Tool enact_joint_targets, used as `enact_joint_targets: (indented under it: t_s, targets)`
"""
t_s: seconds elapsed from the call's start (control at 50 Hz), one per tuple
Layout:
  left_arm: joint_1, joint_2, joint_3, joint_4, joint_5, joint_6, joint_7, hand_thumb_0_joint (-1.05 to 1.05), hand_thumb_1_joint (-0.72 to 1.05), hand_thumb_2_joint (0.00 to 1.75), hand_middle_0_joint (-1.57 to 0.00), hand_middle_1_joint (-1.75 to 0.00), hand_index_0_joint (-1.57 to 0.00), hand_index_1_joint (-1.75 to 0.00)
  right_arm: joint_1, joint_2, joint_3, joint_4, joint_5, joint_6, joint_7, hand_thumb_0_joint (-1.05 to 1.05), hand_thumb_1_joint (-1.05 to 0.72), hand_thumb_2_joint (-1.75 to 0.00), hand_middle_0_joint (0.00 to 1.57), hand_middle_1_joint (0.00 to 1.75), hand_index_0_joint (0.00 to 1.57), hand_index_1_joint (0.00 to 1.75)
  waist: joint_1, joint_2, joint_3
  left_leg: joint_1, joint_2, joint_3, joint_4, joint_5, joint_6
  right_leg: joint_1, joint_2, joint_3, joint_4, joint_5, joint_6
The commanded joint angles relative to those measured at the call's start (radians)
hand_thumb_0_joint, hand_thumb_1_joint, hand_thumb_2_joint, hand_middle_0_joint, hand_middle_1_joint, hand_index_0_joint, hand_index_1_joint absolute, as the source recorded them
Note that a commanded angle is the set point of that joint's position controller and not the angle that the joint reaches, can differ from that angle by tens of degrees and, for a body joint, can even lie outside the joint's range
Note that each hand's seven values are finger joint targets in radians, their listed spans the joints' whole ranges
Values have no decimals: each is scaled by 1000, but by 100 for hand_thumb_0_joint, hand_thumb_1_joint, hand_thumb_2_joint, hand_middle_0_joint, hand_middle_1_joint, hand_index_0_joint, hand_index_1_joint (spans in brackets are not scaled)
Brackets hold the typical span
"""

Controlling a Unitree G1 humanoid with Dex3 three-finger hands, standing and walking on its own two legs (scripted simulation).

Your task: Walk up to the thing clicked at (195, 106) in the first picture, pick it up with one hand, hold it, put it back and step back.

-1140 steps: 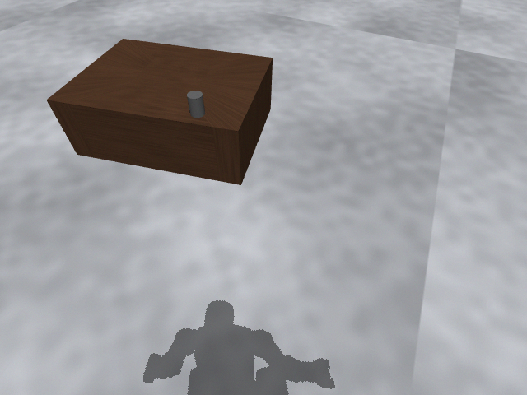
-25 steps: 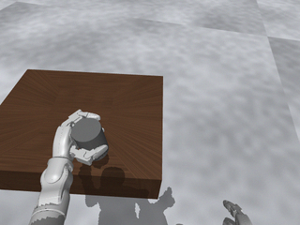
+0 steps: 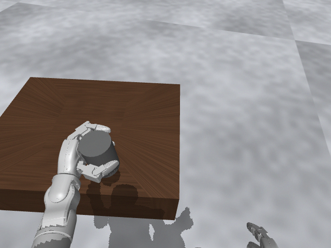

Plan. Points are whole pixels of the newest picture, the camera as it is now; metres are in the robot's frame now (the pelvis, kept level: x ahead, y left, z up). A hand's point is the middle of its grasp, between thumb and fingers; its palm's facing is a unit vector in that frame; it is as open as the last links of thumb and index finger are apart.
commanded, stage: crouch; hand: left
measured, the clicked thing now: (100, 155) +0.33 +0.16 +0.05
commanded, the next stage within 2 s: lower in 1.28 s
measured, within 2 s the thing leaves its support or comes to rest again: neither
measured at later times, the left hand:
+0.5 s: hand (109, 160) +0.37 +0.17 -0.05, palm faces +0.01 -1.00 +0.01, open 10.0 cm
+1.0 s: hand (118, 162) +0.42 +0.17 -0.16, palm faces +0.02 -1.00 -0.01, open 10.0 cm
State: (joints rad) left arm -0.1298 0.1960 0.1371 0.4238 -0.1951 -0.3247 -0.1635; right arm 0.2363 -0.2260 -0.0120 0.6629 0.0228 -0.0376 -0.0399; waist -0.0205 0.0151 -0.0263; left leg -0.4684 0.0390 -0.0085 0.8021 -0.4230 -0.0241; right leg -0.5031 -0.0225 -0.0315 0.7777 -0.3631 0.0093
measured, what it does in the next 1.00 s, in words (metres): lowers itself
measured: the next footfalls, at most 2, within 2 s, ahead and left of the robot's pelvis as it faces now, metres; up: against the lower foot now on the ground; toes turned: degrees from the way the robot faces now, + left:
none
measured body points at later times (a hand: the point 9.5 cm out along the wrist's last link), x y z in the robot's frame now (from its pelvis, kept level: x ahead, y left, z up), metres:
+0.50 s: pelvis -0.02 +0.00 -0.07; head +0.09 +0.02 +0.37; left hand +0.36 +0.22 -0.05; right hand +0.09 -0.27 -0.18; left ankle -0.01 +0.13 -0.71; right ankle +0.02 -0.13 -0.71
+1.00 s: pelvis -0.05 +0.01 -0.17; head +0.12 +0.03 +0.25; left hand +0.41 +0.22 -0.16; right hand +0.02 -0.26 -0.29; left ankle -0.01 +0.13 -0.71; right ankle +0.02 -0.13 -0.71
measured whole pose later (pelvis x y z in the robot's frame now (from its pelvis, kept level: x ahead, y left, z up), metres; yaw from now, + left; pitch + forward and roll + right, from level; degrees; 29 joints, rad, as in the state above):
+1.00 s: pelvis -0.05 +0.01 -0.17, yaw -1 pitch +30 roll -2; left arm -0.71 0.33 0.32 1.05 -0.10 -0.61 -0.15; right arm 0.23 -0.24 0.01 0.70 -0.05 -0.01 0.04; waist -0.13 0.01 -0.17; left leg -1.49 0.03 -0.05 1.62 -0.65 -0.02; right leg -1.51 -0.03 -0.04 1.55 -0.57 0.01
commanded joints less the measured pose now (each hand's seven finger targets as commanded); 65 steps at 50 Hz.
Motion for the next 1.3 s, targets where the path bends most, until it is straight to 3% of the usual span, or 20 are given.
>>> enact_joint_targets:
  t_s: [0.0,0.04,0.08,0.12,0.2,0.22,0.24,0.3,0.36,0.42,0.48,0.5,0.52,0.68,0.72,0.8,0.88,1.02,1.16,1.28]
  targets:
    - [-288,134,53,-247,-14,-79,5,0,28,128,-127,-141,-128,-141,-50,-129,-44,-126,1,-49,-10,0,-90,-91,20,30,20,30,1,-22,-275,79,-32,16,-109,249,30,165,19,-4,-109,254,-14]
    - [-280,130,52,-202,-5,-74,11,0,33,116,-128,-133,-130,-132,-51,-126,-42,-123,0,-47,-9,0,-88,-90,20,30,20,30,-6,-24,-220,50,-34,19,-108,228,32,136,17,-2,-113,238,-13]
    - [-290,111,33,-185,-4,-75,5,0,35,119,-131,-136,-132,-135,-44,-128,-47,-115,-1,-45,-6,0,-87,-89,20,30,20,30,-6,-21,-216,35,-33,15,-109,211,30,125,17,-6,-108,219,-17]
    - [-293,108,37,-124,-3,-82,-5,0,36,120,-131,-137,-133,-136,-33,-135,-53,-107,-4,-47,-5,0,-87,-89,20,30,20,30,-28,-45,-221,32,-27,9,-94,224,34,93,20,-7,-88,233,-15]
    - [-352,102,48,-36,0,-122,-9,0,34,118,-129,-135,-131,-134,-18,-140,-56,-92,-12,-49,8,0,-87,-89,20,30,20,30,-28,-31,-200,-40,-25,2,-54,188,29,25,20,-10,-38,193,-22]
    - [-384,131,81,-30,-2,-144,-7,0,32,118,-130,-136,-132,-135,-8,-139,-57,-84,-17,-51,10,0,-88,-89,20,30,20,30,-26,-19,-237,-56,-26,1,-25,200,29,11,18,-6,-15,205,-22]
    - [-385,105,68,41,-1,-154,-9,0,31,118,-130,-136,-131,-135,-8,-139,-57,-85,-18,-53,14,0,-88,-89,20,30,20,30,-40,-39,-241,-85,-28,2,3,196,32,-14,17,-1,6,208,-21]
    - [-469,138,102,96,1,-218,-18,0,27,119,-130,-138,-132,-137,14,-143,-59,-80,-28,-60,21,0,-88,-90,20,30,20,30,-48,-45,-287,-176,-33,6,94,164,36,-91,11,14,79,195,-19]
    - [-542,146,100,185,15,-279,-27,0,28,122,-132,-141,-134,-140,32,-148,-61,-83,-40,-63,31,0,-89,-90,20,30,20,30,-62,-21,-341,-285,-38,1,180,124,35,-188,10,22,167,152,-24]
    - [-650,214,135,227,25,-344,-30,0,26,122,-134,-142,-135,-142,54,-157,-57,-85,-49,-61,37,0,-90,-90,20,30,20,30,-56,31,-459,-359,-42,-9,276,109,29,-289,14,19,273,119,-31]
    - [-704,211,140,270,25,-377,-27,0,25,124,-134,-142,-135,-142,71,-174,-54,-84,-58,-56,47,0,-90,-90,20,30,20,30,-55,68,-572,-388,-38,-30,343,150,23,-383,15,3,362,121,-42]
    - [-752,213,128,280,28,-379,-30,0,25,124,-134,-142,-135,-143,78,-175,-53,-79,-59,-52,46,0,-90,-90,20,30,20,30,-64,72,-601,-413,-41,-26,373,145,26,-395,13,9,377,124,-42]
    - [-759,252,161,290,30,-384,-26,0,23,123,-135,-142,-135,-142,80,-178,-53,-81,-59,-48,45,0,-91,-90,20,30,20,30,-54,71,-613,-445,-44,-25,383,136,26,-384,13,9,389,124,-41]
    - [-833,266,186,385,49,-361,-20,0,27,122,-136,-141,-136,-141,115,-194,-55,-46,-67,-12,58,0,-92,-91,20,30,20,30,-84,43,-679,-586,-44,-33,493,129,35,-468,17,6,488,122,-45]
    - [-825,294,215,405,61,-361,-14,0,30,124,-136,-142,-136,-142,124,-195,-57,-33,-66,-6,60,0,-92,-90,20,30,20,30,-90,-2,-717,-637,-42,-28,540,147,45,-454,16,13,514,169,-40]
    - [-876,290,204,419,75,-360,-4,0,30,123,-134,-142,-135,-141,114,-192,-52,-26,-71,-1,66,0,-91,-90,20,30,20,30,-105,38,-656,-697,-42,-29,562,42,42,-556,15,15,537,49,-44]
    - [-938,313,215,399,82,-370,11,0,29,124,-136,-143,-137,-143,106,-190,-47,-30,-74,3,71,0,-91,-90,20,30,20,30,-113,65,-689,-718,-39,-38,589,-12,39,-618,16,14,569,-10,-47]
    - [-982,335,218,442,100,-354,21,0,28,127,-136,-144,-137,-145,125,-201,-38,-22,-78,10,74,0,-92,-91,20,30,20,30,-116,114,-739,-727,-35,-43,648,63,36,-700,16,-2,641,37,-54]
    - [-1048,356,214,446,109,-341,30,0,27,126,-134,-142,-135,-142,114,-208,-34,-35,-79,12,72,0,-91,-91,20,30,20,30,-134,128,-723,-797,-35,-49,666,-52,34,-764,16,-4,676,-52,-55]
    - [-1069,373,215,469,114,-321,28,0,25,127,-135,-143,-135,-143,122,-213,-32,-47,-77,11,66,0,-92,-91,20,30,20,30,-151,99,-763,-856,-40,-35,727,-26,46,-750,13,9,697,-13,-48]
